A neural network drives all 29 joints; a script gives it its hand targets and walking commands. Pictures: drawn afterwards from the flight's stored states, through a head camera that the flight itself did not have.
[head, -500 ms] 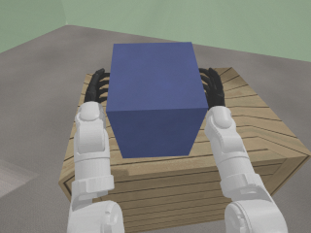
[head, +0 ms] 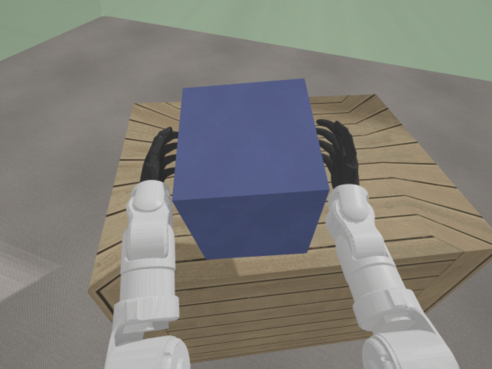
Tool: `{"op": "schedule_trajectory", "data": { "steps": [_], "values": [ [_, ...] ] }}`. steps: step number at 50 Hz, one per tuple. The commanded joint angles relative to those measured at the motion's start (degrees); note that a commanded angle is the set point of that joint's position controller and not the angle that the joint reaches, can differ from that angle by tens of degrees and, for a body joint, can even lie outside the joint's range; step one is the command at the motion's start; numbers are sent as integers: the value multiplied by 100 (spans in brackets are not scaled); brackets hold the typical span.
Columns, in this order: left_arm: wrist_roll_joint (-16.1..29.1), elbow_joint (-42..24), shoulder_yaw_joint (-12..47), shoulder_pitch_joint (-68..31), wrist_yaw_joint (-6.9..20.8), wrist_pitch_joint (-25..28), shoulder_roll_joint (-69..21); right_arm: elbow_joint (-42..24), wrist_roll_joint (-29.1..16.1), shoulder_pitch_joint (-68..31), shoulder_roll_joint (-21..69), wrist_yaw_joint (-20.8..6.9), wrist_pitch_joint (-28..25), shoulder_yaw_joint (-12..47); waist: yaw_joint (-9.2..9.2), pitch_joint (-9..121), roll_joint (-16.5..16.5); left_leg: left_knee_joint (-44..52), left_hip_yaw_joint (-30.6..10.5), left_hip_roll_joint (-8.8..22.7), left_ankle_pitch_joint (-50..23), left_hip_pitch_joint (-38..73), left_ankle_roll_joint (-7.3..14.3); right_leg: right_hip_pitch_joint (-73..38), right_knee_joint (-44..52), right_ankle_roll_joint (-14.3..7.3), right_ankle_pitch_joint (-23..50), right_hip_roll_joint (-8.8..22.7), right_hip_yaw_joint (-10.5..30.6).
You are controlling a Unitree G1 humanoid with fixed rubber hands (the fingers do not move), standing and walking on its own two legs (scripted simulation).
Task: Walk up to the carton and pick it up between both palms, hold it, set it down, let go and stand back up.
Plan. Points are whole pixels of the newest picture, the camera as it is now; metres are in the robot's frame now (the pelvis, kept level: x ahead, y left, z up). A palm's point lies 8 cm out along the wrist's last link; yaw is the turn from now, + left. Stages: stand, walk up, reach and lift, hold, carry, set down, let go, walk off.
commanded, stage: set down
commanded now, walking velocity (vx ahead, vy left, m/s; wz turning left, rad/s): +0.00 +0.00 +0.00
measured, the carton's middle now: (250, 178) +0.41 +0.00 +0.10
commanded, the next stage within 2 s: none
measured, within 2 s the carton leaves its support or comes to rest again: neither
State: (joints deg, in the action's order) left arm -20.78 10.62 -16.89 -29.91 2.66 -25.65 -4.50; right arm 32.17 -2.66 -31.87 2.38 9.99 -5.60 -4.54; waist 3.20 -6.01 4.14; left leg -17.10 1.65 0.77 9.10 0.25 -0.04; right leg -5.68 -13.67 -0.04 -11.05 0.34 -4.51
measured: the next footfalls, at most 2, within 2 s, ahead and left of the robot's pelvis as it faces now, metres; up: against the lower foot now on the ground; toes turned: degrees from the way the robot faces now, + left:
none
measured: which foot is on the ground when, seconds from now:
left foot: down 0.00-1.00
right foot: down 0.00-1.00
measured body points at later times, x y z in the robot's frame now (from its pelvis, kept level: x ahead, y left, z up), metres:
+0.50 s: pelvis +0.00 +0.00 +0.00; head -0.01 +0.03 +0.45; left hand +0.40 +0.16 +0.12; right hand +0.39 -0.14 +0.14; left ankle +0.01 +0.12 -0.75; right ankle -0.03 -0.11 -0.75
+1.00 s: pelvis +0.01 +0.01 +0.00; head +0.02 +0.03 +0.45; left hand +0.43 +0.15 +0.10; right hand +0.41 -0.14 +0.12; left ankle +0.01 +0.12 -0.75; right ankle -0.03 -0.11 -0.75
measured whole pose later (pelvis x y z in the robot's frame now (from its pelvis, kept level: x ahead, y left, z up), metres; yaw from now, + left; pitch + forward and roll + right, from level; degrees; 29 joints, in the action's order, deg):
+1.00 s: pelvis +0.01 +0.01 +0.00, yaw -2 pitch -2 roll +0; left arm -21.1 43.4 -26.2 -42.3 1.9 -8.5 -2.4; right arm 49.7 15.4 -41.3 7.6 5.5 -12.7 -27.5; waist 0.0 -1.9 3.3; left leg -15.4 3.7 0.7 8.5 -5.3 0.3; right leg 1.3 -13.4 0.4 -10.5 0.6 -2.6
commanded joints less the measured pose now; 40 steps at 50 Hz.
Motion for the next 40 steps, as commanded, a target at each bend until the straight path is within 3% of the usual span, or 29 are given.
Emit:
{"op": "schedule_trajectory", "data": {
  "steps": [1, 8, 17, 29, 40],
  "values": [
    [547, -260, 2355, -3073, 832, 392, -2326, -947, 222, -3539, 2148, -579, -354, 1815, -25, 2124, -402, -22, 321, -106, -1805, 731, -96, -266, -111, 257, 2138, -92, -346],
    [423, 481, 1969, -3501, 812, 706, -2323, -290, 672, -3740, 2196, -704, -506, 1186, -106, 2040, -374, 165, 400, -61, -1294, 541, -62, -142, -16, 221, 1552, -74, -372],
    [418, 1361, 1687, -4282, 652, 1361, -2446, 644, 1212, -4087, 2390, -886, -780, 399, -185, 2421, -473, 185, 516, -33, -1254, 562, -124, 88, 39, 160, 1270, -94, -395],
    [276, 2092, 1216, -4582, 620, 1805, -2454, 1391, 1506, -4078, 2663, -985, -781, -11, -261, 2562, -442, 93, 589, -81, -1871, 500, -178, -168, -92, 242, 2052, -117, -305],
    [261, 2316, 1049, -4820, 606, 2079, -2443, 1427, 1757, -4064, 2910, -1042, -803, -149, -307, 2867, -412, 59, 637, -105, -2056, 264, -170, -367, -255, 322, 2604, -95, -244]
  ]
}}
